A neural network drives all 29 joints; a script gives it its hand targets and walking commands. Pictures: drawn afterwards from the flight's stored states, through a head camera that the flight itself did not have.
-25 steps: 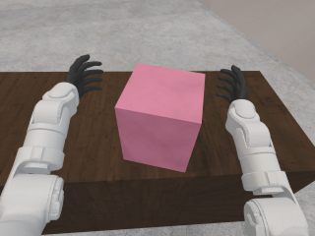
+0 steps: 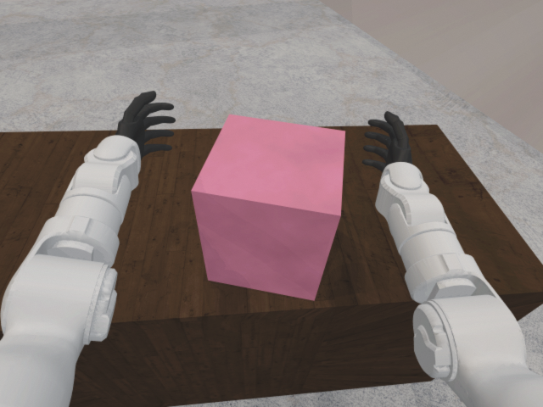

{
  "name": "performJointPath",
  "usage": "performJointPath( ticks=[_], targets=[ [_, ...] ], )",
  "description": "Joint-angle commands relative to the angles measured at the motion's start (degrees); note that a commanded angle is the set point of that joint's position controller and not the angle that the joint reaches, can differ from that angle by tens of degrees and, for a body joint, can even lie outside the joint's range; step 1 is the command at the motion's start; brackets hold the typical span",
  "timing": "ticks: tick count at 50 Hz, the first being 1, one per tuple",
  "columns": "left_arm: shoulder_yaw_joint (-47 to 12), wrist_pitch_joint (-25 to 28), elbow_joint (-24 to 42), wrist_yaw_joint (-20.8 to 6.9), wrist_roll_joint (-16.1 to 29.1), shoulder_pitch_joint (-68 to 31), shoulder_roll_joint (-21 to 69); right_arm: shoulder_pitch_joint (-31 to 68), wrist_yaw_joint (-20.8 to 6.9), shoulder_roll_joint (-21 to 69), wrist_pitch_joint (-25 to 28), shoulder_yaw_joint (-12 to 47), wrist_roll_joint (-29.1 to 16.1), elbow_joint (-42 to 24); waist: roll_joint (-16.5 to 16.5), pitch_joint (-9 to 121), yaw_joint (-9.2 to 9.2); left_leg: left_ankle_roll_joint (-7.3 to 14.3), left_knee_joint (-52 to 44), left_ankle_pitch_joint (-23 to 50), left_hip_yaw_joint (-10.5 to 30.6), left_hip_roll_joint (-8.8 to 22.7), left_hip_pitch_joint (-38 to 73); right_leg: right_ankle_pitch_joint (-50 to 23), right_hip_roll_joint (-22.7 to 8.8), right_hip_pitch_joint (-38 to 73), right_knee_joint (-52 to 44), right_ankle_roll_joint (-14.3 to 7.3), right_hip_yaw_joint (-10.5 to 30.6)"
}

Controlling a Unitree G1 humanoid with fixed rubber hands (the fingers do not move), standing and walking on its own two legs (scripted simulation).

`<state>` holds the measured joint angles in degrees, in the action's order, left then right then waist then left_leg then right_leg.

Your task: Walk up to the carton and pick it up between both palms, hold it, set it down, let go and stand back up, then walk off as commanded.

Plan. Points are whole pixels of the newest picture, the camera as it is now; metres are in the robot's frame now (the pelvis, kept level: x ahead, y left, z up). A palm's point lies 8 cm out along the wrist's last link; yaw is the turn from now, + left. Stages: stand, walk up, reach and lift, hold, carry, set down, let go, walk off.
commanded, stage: reach and lift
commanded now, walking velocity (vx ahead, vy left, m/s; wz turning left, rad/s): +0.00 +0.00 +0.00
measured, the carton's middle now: (272, 209) +0.46 -0.05 +0.01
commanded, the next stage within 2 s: none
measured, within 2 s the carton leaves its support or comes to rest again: neither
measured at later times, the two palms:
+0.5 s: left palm (158, 193) +0.46 +0.15 +0.07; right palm (382, 210) +0.39 -0.22 +0.07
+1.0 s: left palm (172, 200) +0.47 +0.13 +0.04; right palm (365, 218) +0.39 -0.20 +0.04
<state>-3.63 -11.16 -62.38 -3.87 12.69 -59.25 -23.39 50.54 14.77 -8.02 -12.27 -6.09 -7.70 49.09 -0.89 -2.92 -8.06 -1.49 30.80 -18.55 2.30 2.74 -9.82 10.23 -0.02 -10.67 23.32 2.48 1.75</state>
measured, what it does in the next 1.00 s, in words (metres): stands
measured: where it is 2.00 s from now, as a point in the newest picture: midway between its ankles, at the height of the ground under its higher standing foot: outside the picture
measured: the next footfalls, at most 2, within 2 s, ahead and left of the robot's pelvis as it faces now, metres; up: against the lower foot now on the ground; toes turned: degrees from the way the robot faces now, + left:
none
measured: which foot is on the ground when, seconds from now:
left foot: down 0.00-1.00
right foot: down 0.00-1.00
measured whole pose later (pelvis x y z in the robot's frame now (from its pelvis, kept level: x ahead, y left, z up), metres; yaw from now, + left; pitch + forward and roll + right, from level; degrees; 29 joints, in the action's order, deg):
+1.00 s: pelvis +0.01 +0.00 +0.00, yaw -1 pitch +15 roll -2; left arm 2.3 12.7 -75.8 -2.5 9.1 -53.4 -14.2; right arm 43.2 13.3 -2.3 18.0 -6.2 -7.7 65.1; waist -0.9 6.6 -8.1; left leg -1.5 30.8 -16.8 2.3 2.6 -28.6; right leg 8.6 -0.1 -29.5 23.4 2.5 1.7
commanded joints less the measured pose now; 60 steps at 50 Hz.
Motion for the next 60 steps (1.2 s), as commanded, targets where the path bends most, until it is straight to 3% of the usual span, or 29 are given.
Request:
performJointPath(
  ticks=[1,3,5,6,8,10,11,12,16,17,19,20,24,25,28,29,31,32,33,34,35,39,42,44,49,51,55,59,60],
  targets=[
    [-0.58,6.79,0.95,-0.06,3.59,-27.91,-5.93,25.65,-0.83,-7.38,5.64,-2.48,-5.85,-2.25,2.83,31.52,-5.11,-0.52,-6.83,22.2,-3.27,-3.69,-5.36,-27.71,1.96,10.83,-0.53,-2.0,-6.0],
    [0.41,7.25,-7.54,-0.31,3.31,-22.8,-5.14,21.85,-0.89,-7.19,7.15,-1.64,-5.17,2.33,1.59,29.48,-4.83,-1.2,-5.53,23.53,-3.69,-3.68,-5.53,-29.36,1.95,9.24,-0.52,-1.89,-5.92],
    [-2.66,9.36,0.26,-0.16,3.98,-28.38,-4.37,25.43,-1.05,-7.23,9.8,-1.56,-4.69,-1.8,4.8,34.46,-6.26,-1.73,-4.75,24.98,-3.02,-3.64,-2.84,-28.31,2.11,8.3,-0.7,-2.28,-6.6],
    [1.08,10.68,-7.16,-0.36,2.81,-26.05,-7.22,25.22,-1.27,-7.94,10.14,-2.82,-4.21,0.63,2.14,30.87,-3.06,-1.03,-5.39,21.17,-3.95,-3.36,-6.95,-24.05,1.93,7.5,-0.59,-1.96,-5.81],
    [-0.37,13.16,-6.57,0.37,4.09,-27.47,-5.95,25.21,-1.99,-6.21,12.01,-0.79,-4.76,0.1,1.57,36.5,-2.57,-0.48,-4.01,21.92,-3.89,-3.45,-7.62,-25.22,1.61,6.02,0.52,-2.33,-5.73],
    [-2.03,14.15,-8.93,0.22,4.93,-26.61,-4.76,24.26,-1.83,-6.56,12.87,0.04,-5.22,1.81,2.54,35.8,-3.58,-0.66,-3.85,23.13,-4.23,-3.53,-7.72,-28.49,1.15,5.41,1.19,-2.42,-6.39],
    [-4.24,15.26,-6.58,0.34,6.33,-26.8,-2.08,24.83,-1.82,-6.13,14.77,-0.81,-4.68,-0.45,3.9,38.24,-6.11,-1.65,-3.01,26.93,-3.12,-3.43,-5.82,-29.74,1.52,3.78,1.46,-2.24,-6.69],
    [-1.66,15.98,-9.57,0.29,4.92,-26.0,-3.48,23.85,-2.51,-5.67,14.75,0.56,-4.93,1.53,3.5,38.47,-3.02,-1.71,-2.35,26.1,-4.13,-3.42,-7.67,-25.93,2.13,2.8,1.72,-2.58,-6.13],
    [-3.51,19.22,-7.24,0.51,5.31,-24.48,-0.72,22.28,-2.75,-4.45,18.65,0.88,-6.35,2.03,5.83,44.85,-4.17,-1.76,-0.12,27.0,-3.45,-3.94,-5.86,-27.86,1.73,1.77,1.98,-2.26,-6.01],
    [-1.42,19.38,-12.81,0.37,5.24,-22.34,-2.64,21.63,-2.27,-4.07,18.49,2.07,-6.4,1.64,1.46,42.82,-2.15,-0.54,-0.76,24.89,-3.99,-4.12,-9.36,-30.57,0.99,3.54,2.23,-1.91,-5.05],
    [-0.22,20.89,-14.98,-0.39,1.86,-20.0,0.19,17.54,-2.74,-0.27,18.92,0.88,-2.81,9.94,3.6,38.93,-3.48,-0.76,-1.97,20.52,-4.3,-4.23,-12.74,-26.72,0.19,3.76,2.46,-1.6,-4.51],
    [-0.6,21.87,-13.54,0.11,2.62,-20.89,-1.46,18.97,-2.49,-1.9,19.46,0.74,-3.55,7.46,1.92,41.19,-3.41,-0.07,-2.94,20.24,-4.09,-4.23,-11.95,-25.9,0.37,2.76,2.21,-1.19,-4.76],
    [0.13,24.16,-10.3,1.72,0.52,-22.32,-1.2,19.06,-2.49,-3.06,24.23,1.21,-4.58,7.41,6.71,45.76,-2.19,-2.64,0.58,29.89,-3.62,-3.44,-9.47,-31.44,1.18,0.83,4.85,-1.87,-5.58],
    [1.34,24.62,-13.53,1.34,0.61,-22.48,-3.04,20.6,-2.46,-3.21,24.23,0.03,-3.42,8.8,4.09,46.08,-2.16,-2.18,1.22,27.26,-3.62,-3.87,-11.9,-30.47,0.95,1.25,4.78,-1.63,-4.95],
    [2.21,27.06,-10.52,2.43,-0.52,-23.66,-1.62,19.44,-2.8,-3.31,26.97,-0.8,-1.85,8.03,6.08,52.48,-1.22,-2.97,1.14,28.97,-3.9,-3.98,-13.5,-32.07,0.79,1.44,6.14,-1.05,-5.42],
    [0.58,26.39,-10.55,2.21,-0.22,-22.88,-0.04,18.78,-2.48,-3.65,27.03,-0.43,-3.22,12.11,6.0,50.98,-3.02,-3.35,2.3,32.2,-3.39,-3.45,-10.4,-31.4,1.51,-2.08,5.48,-1.81,-5.91],
    [2.81,26.16,-9.22,1.87,-1.3,-21.25,-0.08,16.52,-1.75,-3.83,28.71,1.05,-3.7,11.96,8.29,50.67,-1.67,-4.23,3.2,37.75,-4.02,-3.96,-8.35,-39.85,1.04,0.65,5.96,-1.29,-5.44],
    [3.79,26.08,-14.77,1.62,-2.05,-20.44,0.2,17.83,-2.3,-2.41,28.53,1.31,-4.27,12.54,6.31,48.24,-0.15,-3.28,2.38,32.16,-4.27,-4.04,-14.39,-34.97,0.32,-0.99,6.71,-1.24,-4.61],
    [1.71,25.8,-14.45,1.49,-1.95,-20.78,1.06,16.93,-2.06,-4.54,28.88,-0.83,-3.46,14.62,7.23,46.56,-3.95,-4.01,2.18,32.77,-3.67,-3.97,-11.85,-35.59,0.36,-1.76,6.8,-0.97,-6.13],
    [3.9,25.58,-15.3,1.19,-2.71,-20.68,0.64,17.67,-2.29,-2.34,29.09,1.76,-3.47,12.8,5.99,46.86,-0.78,-3.2,1.91,32.65,-4.24,-3.92,-12.59,-36.77,-0.03,0.17,6.6,-1.02,-4.84],
    [1.4,26.15,-13.96,1.21,-1.55,-19.41,2.95,18.8,-2.2,-2.64,30.15,2.01,-4.26,10.28,5.14,48.47,-1.87,-3.69,2.13,35.02,-3.88,-3.61,-10.46,-36.92,0.39,-1.54,5.69,-1.19,-5.73],
    [3.55,26.65,-7.18,1.77,-5.59,-21.92,4.53,17.72,-2.39,-2.64,32.11,-1.1,-2.02,14.69,10.52,50.21,-2.46,-6.17,3.71,43.43,-3.21,-3.29,-4.17,-37.65,1.64,-4.72,4.43,-1.77,-6.43],
    [4.37,27.29,-6.52,1.04,-5.8,-21.22,6.74,18.22,-2.53,1.09,33.4,1.01,-1.73,9.14,6.99,52.06,-1.58,-5.15,4.04,43.31,-3.65,-3.35,-5.98,-40.26,1.35,-1.96,4.45,-1.73,-5.61],
    [6.96,27.7,-5.37,1.82,-9.19,-22.39,5.81,15.25,-2.46,1.54,33.23,-1.92,-0.03,14.45,10.07,50.63,-3.16,-5.82,3.27,41.1,-3.89,-3.69,-6.08,-40.33,1.16,-1.69,4.74,-1.0,-5.85],
    [8.09,27.81,-8.82,1.96,-11.94,-20.45,8.29,17.92,-2.09,4.03,34.32,-2.67,2.74,10.75,6.42,50.83,-0.56,-4.25,1.78,36.72,-3.93,-3.91,-10.32,-39.3,1.13,-0.2,4.11,-1.09,-5.14],
    [10.73,27.64,-11.69,1.49,-12.95,-23.44,6.58,16.38,-1.9,6.28,32.66,-4.8,5.42,13.64,4.13,43.58,-1.48,-2.63,-0.03,29.16,-4.89,-4.3,-15.28,-35.14,0.06,2.04,3.72,-0.4,-4.23],
    [12.4,26.94,-10.32,1.66,-16.01,-26.35,9.19,19.96,-1.89,6.34,32.5,-9.15,10.67,11.51,6.2,43.16,-2.83,-3.47,-0.79,29.34,-5.34,-3.74,-12.24,-31.07,1.01,-0.81,2.43,-1.19,-5.6],
    [15.0,27.32,-7.7,2.74,-19.99,-23.64,12.14,18.95,-2.77,8.09,33.39,-12.2,14.22,11.99,7.79,43.32,-0.91,-3.62,-1.16,32.11,-5.14,-3.52,-9.75,-32.28,1.51,0.57,2.27,-1.65,-5.73],
    [14.96,28.0,-5.69,2.73,-19.59,-23.57,14.63,19.11,-2.5,10.84,34.46,-12.1,15.38,9.38,4.73,45.69,-1.2,-3.48,-0.65,33.24,-5.97,-3.92,-9.99,-36.82,1.02,3.76,1.89,-1.49,-5.44]
  ],
)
